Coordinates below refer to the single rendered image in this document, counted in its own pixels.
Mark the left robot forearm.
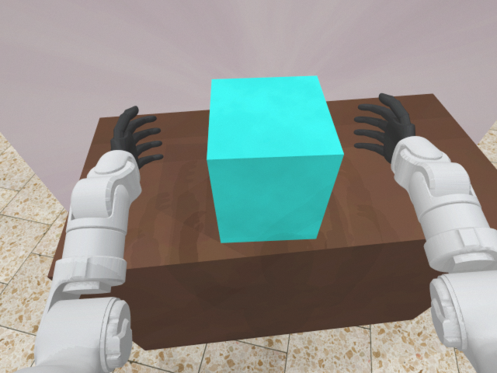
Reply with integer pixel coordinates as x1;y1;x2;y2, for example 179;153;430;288
34;150;141;364

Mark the right robot hand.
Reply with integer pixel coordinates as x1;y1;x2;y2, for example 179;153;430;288
353;93;415;163

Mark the carton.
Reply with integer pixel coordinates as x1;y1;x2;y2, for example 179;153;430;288
207;75;344;243

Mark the right robot forearm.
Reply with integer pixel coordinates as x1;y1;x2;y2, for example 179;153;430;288
391;136;497;274

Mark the pedestal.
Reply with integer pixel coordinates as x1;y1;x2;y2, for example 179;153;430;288
47;93;497;350

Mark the left robot upper arm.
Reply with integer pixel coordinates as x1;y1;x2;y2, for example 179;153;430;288
13;297;132;373

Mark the right robot upper arm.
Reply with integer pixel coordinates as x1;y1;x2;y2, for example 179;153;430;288
429;270;497;373

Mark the left robot hand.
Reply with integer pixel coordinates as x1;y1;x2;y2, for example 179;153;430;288
110;106;164;169

